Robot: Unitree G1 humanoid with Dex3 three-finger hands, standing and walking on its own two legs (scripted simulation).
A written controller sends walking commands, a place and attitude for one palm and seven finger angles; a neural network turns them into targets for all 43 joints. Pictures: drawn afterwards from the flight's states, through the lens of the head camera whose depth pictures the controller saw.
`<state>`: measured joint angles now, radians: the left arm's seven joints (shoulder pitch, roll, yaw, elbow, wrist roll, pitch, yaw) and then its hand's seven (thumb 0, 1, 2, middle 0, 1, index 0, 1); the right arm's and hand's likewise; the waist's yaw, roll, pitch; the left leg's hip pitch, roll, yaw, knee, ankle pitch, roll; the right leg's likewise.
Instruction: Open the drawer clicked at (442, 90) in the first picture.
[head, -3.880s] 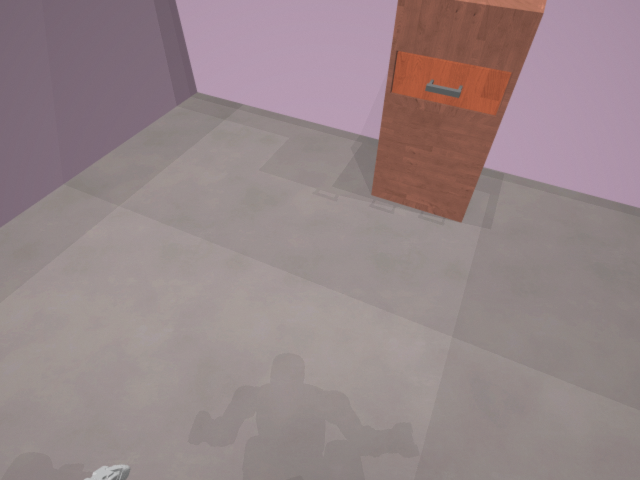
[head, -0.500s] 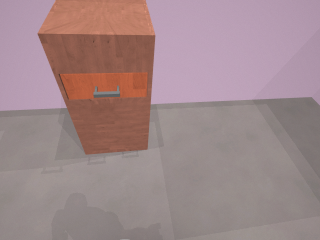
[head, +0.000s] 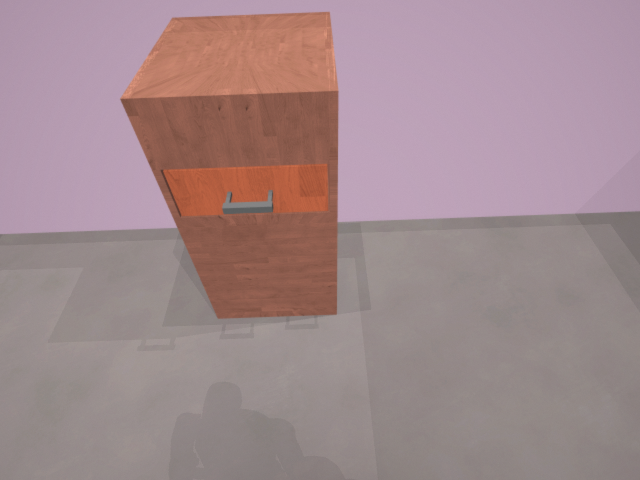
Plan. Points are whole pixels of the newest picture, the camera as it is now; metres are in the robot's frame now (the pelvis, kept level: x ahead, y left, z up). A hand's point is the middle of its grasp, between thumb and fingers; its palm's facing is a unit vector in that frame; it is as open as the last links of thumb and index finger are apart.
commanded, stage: take the last steps up to it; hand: left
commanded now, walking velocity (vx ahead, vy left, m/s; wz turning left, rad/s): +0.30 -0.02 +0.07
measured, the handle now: (248, 201) +0.75 +0.22 -0.17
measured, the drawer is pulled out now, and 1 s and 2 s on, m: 0.00 0.00 0.00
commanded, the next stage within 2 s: come to a stop and stand still in 0.72 s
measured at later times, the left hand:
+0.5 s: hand out of the picture +0.12 +0.18 -0.17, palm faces +0.07 -0.98 -0.20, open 7.4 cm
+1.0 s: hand (233, 466) +0.18 +0.15 -0.20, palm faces +0.14 -0.98 -0.10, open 7.4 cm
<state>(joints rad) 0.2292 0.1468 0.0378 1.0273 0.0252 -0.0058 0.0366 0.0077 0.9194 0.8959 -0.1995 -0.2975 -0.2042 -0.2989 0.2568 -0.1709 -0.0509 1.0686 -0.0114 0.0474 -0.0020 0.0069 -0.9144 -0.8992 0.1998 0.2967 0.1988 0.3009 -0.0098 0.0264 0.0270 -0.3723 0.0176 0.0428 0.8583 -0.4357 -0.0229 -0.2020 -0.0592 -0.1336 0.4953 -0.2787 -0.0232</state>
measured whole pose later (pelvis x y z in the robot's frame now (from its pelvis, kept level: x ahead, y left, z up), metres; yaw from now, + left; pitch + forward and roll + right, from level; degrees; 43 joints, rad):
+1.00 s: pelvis +0.24 +0.01 -0.01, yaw +2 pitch -2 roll -1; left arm 0.34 0.13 0.02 1.15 0.01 0.00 0.04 0.01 0.91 0.90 -0.20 -0.30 -0.20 -0.30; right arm 0.11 -0.12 0.00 1.05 -0.01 -0.03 -0.02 0.00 -0.92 -0.90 0.20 0.30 0.20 0.30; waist 0.06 -0.06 0.06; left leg -0.31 0.04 0.15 0.56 -0.23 0.06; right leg -0.13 -0.05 -0.12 0.60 -0.46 0.03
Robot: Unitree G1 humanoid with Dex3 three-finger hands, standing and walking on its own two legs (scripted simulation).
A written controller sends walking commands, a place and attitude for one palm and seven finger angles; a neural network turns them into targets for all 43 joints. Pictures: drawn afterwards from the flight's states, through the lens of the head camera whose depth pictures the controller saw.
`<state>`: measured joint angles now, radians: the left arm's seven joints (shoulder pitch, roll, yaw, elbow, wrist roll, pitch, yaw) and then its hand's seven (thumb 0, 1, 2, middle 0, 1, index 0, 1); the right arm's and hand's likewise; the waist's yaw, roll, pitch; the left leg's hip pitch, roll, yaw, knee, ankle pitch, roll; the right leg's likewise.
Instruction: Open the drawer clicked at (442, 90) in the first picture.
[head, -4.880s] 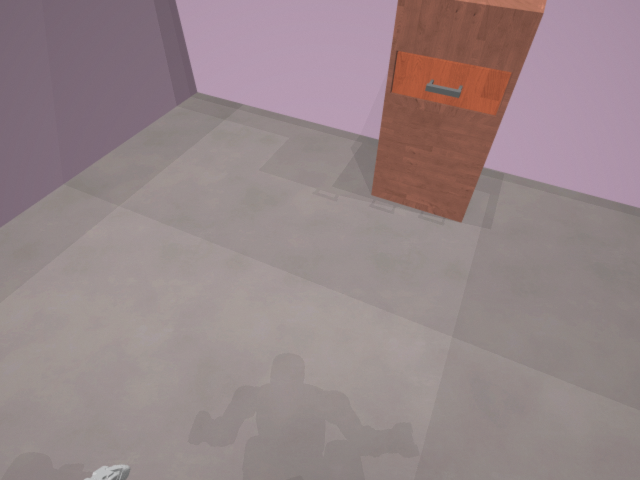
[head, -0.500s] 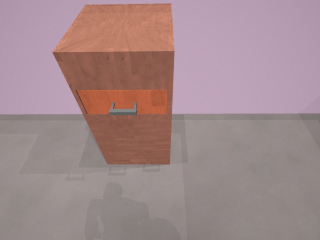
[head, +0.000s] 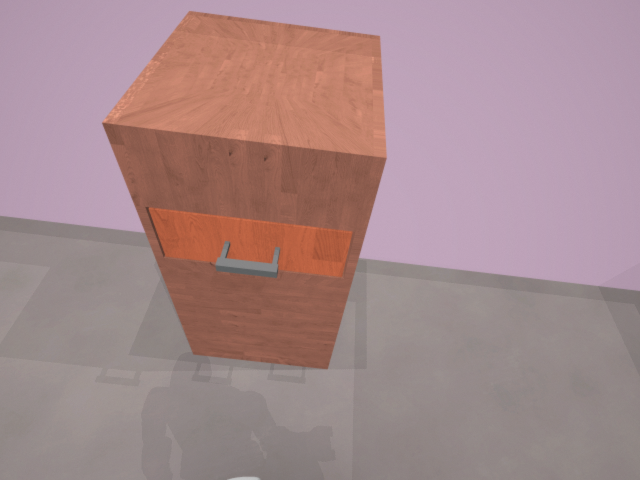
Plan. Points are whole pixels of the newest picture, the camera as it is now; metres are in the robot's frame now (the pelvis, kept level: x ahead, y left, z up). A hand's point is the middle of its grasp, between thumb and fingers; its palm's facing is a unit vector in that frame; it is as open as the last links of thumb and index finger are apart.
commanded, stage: come to a stop and stand still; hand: left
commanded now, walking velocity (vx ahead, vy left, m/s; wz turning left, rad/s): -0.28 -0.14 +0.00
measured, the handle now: (249, 258) +0.51 +0.19 -0.16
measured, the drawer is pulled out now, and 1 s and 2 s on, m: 0.00 0.00 0.00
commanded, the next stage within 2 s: look again from close up in 1.14 s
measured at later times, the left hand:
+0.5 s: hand out of the picture +0.00 +0.13 -0.15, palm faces +0.01 -0.97 -0.25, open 7.4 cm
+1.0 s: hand out of the picture -0.03 +0.16 -0.17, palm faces +0.05 -0.98 -0.20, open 7.4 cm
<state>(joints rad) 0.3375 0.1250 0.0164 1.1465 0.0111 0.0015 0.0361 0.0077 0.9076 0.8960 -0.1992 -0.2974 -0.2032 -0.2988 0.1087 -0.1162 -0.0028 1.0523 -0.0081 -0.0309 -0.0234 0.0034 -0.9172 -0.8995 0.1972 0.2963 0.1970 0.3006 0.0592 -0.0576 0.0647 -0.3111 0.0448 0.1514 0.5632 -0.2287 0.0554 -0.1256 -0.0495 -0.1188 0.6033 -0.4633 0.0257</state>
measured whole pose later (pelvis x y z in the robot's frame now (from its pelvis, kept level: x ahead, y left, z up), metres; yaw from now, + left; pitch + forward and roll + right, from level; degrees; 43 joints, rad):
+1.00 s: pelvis -0.03 -0.02 +0.01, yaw -1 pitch -1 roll +0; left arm 0.25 0.17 0.02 1.13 0.02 0.01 0.03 0.01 0.91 0.90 -0.20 -0.30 -0.20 -0.30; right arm 0.16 -0.16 -0.01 1.07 0.00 0.00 -0.03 0.00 -0.93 -0.90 0.20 0.30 0.20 0.30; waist 0.03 -0.01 0.04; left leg -0.16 0.01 0.08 0.47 -0.29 0.01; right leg -0.18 -0.08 -0.04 0.48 -0.29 0.05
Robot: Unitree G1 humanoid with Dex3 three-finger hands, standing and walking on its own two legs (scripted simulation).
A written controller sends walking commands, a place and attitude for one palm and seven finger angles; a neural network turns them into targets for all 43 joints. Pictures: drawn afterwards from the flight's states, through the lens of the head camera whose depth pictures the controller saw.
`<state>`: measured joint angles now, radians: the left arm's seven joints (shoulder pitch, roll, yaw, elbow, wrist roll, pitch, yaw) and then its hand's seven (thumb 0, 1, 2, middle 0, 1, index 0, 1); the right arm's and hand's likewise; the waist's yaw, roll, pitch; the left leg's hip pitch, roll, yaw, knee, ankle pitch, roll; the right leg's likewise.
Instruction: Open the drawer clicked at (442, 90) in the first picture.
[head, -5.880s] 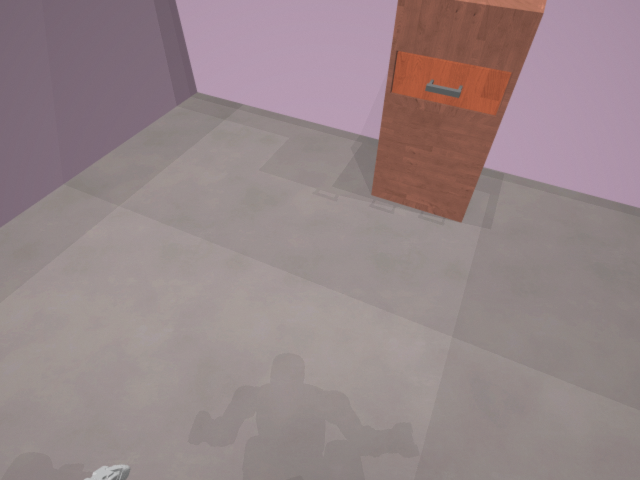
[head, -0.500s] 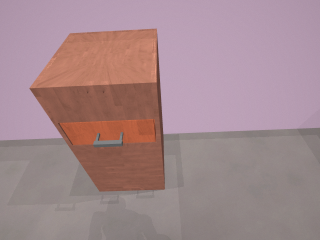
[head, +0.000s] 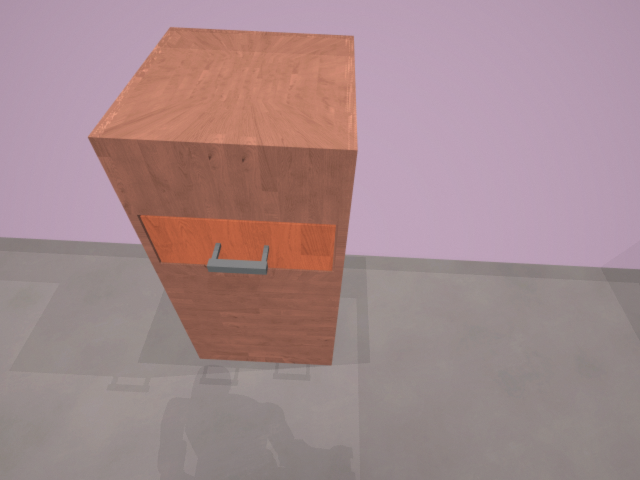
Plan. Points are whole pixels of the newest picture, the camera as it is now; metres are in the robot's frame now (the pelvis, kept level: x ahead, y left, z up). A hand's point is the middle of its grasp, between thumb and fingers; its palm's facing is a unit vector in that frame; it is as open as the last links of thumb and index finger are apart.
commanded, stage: come to a stop and stand still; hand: left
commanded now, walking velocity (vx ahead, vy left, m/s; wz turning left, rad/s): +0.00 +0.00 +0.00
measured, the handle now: (239, 258) +0.54 +0.22 -0.16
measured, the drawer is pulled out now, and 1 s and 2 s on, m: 0.00 0.00 0.00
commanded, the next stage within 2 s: look again from close up in 0.14 s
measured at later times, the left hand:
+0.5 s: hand out of the picture +0.00 +0.18 -0.17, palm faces +0.01 -0.97 -0.24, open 7.4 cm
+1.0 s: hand out of the picture +0.09 +0.17 -0.10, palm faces -0.07 -0.84 -0.54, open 7.4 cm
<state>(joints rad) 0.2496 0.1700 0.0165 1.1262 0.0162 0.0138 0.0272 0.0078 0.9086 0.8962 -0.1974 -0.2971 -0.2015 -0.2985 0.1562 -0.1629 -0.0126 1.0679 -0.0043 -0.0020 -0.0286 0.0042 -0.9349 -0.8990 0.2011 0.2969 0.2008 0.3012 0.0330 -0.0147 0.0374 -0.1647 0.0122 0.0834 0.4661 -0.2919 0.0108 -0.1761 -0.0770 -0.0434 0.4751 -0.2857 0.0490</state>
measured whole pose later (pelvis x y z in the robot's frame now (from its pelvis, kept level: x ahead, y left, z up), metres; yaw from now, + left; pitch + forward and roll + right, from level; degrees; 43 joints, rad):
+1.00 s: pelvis -0.01 -0.04 -0.01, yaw +0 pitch +1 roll +1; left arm 0.47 0.23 -0.08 0.31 0.25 0.06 0.19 0.04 0.92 0.88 -0.21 -0.32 -0.21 -0.32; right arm 0.32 -0.23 -0.02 0.90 0.04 -0.20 -0.09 0.02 -0.93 -0.90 0.20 0.30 0.20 0.30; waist 0.03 0.03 0.01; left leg -0.25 0.05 0.06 0.54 -0.31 -0.04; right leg -0.28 -0.04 -0.05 0.61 -0.33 -0.01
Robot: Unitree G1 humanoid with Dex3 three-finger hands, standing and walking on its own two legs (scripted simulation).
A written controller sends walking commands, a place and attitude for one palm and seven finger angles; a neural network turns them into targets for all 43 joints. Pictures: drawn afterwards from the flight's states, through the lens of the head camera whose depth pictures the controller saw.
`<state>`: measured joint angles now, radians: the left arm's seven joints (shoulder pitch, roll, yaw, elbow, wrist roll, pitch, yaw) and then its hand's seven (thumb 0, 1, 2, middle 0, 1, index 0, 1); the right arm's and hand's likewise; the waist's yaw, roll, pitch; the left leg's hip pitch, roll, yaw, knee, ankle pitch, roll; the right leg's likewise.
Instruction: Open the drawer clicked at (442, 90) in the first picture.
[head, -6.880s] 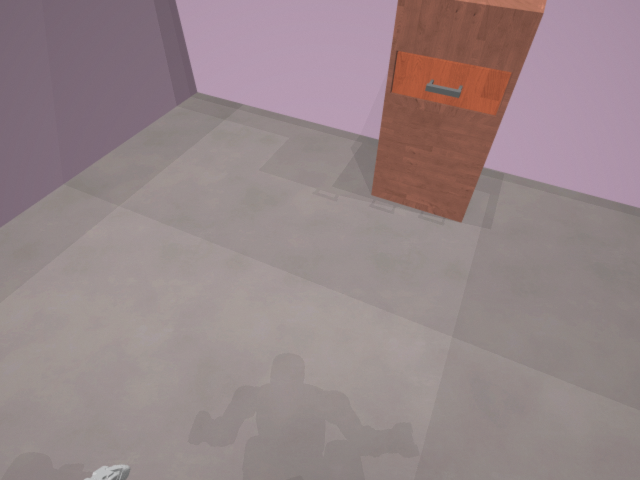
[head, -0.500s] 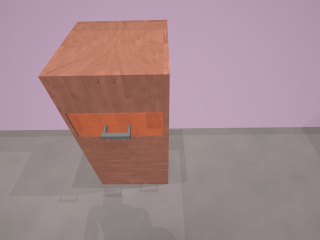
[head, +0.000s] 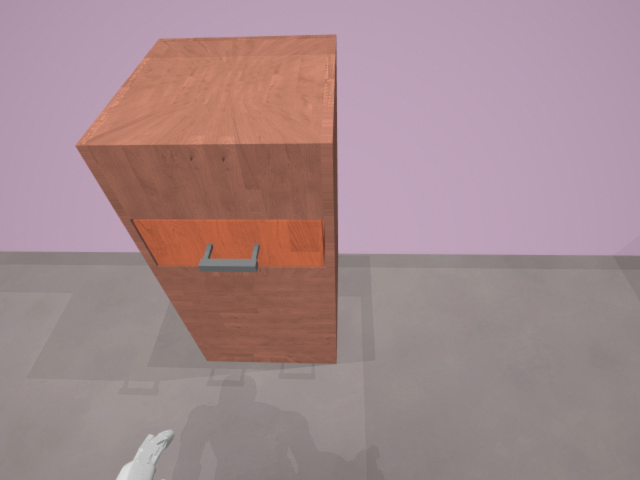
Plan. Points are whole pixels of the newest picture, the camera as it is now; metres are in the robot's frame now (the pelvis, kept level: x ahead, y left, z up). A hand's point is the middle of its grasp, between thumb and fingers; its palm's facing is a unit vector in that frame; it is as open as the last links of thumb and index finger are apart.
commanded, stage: raise the hand with hooked fingers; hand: left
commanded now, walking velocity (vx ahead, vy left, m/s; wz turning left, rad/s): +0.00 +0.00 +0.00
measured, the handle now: (230, 257) +0.55 +0.25 -0.16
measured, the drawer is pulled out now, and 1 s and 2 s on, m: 0.00 0.00 0.00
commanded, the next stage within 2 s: move the hooked fingers above the handle in 1.76 s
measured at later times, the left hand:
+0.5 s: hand (147, 424) +0.19 +0.24 -0.03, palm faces +0.10 -0.06 -0.99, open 9.9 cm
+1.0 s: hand (138, 353) +0.25 +0.25 +0.03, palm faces +0.08 -0.10 -0.99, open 12.8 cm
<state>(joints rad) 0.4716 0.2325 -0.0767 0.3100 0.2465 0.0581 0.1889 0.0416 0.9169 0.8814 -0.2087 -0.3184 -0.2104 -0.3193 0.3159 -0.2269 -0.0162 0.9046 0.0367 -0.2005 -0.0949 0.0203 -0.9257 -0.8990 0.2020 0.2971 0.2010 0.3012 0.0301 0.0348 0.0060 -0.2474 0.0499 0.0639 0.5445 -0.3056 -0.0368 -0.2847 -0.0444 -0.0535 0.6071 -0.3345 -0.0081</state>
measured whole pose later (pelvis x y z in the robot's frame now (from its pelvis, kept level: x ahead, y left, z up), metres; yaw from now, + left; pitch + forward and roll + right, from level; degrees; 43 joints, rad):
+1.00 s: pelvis -0.02 +0.02 -0.01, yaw +0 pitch +4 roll +1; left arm 0.13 0.38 -0.07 0.04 1.00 0.06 0.29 0.00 -0.23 0.41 -0.30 -1.03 -0.30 -1.03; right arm 0.13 -0.26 -0.04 0.62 -0.03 0.06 -0.02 0.01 -0.91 -0.90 0.20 0.30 0.20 0.30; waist 0.07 0.05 -0.04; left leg -0.40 0.03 0.06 0.66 -0.34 -0.01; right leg -0.42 -0.06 -0.04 0.69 -0.34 0.02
